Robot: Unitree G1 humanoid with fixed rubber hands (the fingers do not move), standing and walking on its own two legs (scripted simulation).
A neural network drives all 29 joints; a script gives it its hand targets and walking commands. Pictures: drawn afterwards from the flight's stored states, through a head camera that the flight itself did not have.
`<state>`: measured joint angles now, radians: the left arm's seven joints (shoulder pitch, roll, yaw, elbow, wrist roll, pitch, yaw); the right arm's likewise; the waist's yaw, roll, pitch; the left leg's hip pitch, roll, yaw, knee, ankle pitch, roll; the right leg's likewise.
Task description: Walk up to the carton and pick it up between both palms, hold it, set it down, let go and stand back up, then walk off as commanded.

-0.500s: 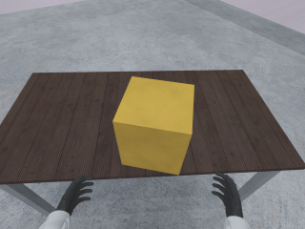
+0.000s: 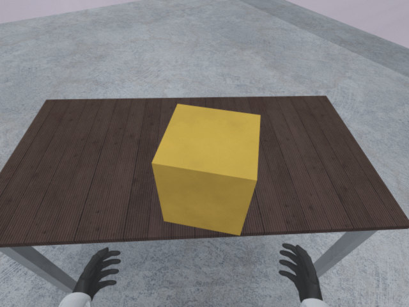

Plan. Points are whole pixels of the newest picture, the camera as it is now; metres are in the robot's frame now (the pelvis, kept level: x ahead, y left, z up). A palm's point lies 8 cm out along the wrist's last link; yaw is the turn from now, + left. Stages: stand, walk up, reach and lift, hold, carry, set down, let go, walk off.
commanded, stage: set down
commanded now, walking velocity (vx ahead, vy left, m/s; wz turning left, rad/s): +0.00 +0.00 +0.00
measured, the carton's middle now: (209, 171) +0.43 -0.02 -0.03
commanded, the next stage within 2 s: let go in 0.62 s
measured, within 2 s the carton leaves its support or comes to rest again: neither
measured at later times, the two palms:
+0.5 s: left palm (89, 295) +0.17 +0.23 -0.08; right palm (313, 299) +0.14 -0.20 -0.07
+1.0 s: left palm (94, 296) +0.17 +0.22 -0.08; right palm (323, 305) +0.13 -0.22 -0.08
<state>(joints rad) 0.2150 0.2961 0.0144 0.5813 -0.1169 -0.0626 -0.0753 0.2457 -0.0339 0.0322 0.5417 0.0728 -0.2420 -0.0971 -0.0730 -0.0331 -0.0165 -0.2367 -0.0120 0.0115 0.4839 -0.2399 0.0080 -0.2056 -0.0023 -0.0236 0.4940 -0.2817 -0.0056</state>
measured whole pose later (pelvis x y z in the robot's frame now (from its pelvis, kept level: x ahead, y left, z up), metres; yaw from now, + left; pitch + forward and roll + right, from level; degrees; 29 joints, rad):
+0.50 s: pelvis +0.00 -0.01 +0.00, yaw +0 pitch -1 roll +0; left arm 0.21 0.30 0.00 0.58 -0.12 0.05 -0.03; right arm 0.24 -0.06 0.03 0.59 0.07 -0.19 -0.04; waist -0.07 -0.03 -0.02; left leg -0.23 -0.01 0.01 0.47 -0.23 0.00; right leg -0.21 0.00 -0.02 0.49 -0.28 -0.02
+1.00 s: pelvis +0.00 -0.02 +0.00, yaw +0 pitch +0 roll +1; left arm 0.20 0.30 0.00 0.58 -0.12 0.12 0.00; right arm 0.23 -0.10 0.03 0.64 0.07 -0.16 0.00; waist -0.07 -0.02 -0.02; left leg -0.22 0.01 0.01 0.46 -0.23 -0.02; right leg -0.21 0.02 -0.02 0.49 -0.28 -0.03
